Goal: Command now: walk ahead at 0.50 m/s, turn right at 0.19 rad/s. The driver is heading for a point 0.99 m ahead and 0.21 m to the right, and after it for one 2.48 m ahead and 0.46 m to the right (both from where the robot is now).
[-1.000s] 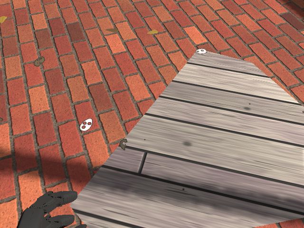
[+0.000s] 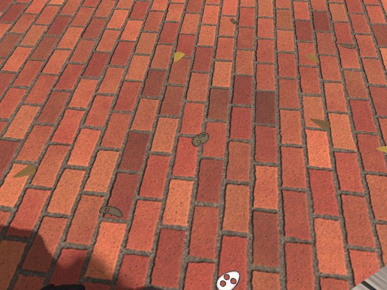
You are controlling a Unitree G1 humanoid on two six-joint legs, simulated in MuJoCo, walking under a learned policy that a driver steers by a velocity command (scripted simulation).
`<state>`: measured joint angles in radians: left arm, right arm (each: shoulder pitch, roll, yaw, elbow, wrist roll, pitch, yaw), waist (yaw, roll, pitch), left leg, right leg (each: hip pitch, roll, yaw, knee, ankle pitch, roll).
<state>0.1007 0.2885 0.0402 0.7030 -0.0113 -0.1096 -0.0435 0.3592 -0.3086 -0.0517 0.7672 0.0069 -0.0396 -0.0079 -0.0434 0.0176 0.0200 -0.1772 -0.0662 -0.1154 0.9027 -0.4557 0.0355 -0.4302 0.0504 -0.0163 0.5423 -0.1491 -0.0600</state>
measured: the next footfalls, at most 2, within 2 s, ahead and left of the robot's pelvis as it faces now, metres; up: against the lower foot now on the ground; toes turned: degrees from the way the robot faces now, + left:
left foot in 0.38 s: +0.37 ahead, +0.07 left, +0.00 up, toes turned -18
right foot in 0.80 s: +0.22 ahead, -0.15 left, +0.00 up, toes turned -27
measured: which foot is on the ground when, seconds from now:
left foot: up 0.00-0.36, down 0.38-0.80, up 0.82-1.00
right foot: down 0.00-0.38, up 0.40-0.78, down 0.80-1.00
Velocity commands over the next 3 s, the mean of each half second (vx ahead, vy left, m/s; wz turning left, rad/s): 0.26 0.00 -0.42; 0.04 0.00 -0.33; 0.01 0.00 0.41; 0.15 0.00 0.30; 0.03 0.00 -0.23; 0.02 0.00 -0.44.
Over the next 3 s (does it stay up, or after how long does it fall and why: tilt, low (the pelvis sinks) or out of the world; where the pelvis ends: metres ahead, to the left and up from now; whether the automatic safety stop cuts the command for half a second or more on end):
stays up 0.37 -0.06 0.01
